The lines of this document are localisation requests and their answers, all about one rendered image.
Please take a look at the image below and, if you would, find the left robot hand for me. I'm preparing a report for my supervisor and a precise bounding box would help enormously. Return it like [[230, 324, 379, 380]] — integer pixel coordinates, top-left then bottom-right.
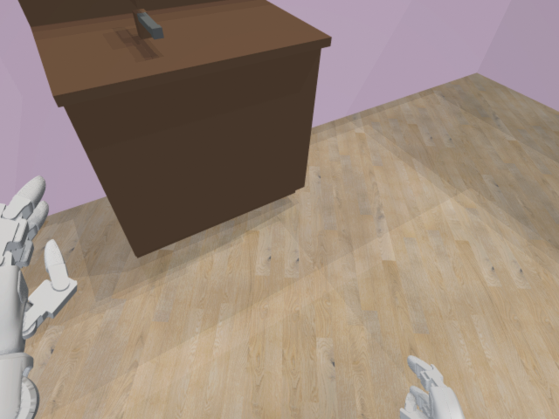
[[0, 175, 77, 355]]

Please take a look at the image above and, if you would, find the tap lever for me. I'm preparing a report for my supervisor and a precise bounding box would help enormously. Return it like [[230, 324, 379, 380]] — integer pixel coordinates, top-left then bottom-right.
[[137, 11, 164, 39]]

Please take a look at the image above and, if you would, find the counter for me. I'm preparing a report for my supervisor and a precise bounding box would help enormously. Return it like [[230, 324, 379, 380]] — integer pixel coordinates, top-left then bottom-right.
[[18, 0, 332, 258]]

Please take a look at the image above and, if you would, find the right robot hand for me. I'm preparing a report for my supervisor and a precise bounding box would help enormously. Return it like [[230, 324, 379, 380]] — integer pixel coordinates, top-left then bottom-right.
[[400, 355, 465, 419]]

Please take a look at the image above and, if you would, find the robot left forearm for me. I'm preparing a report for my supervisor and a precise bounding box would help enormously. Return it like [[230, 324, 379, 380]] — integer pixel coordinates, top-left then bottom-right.
[[0, 353, 39, 419]]

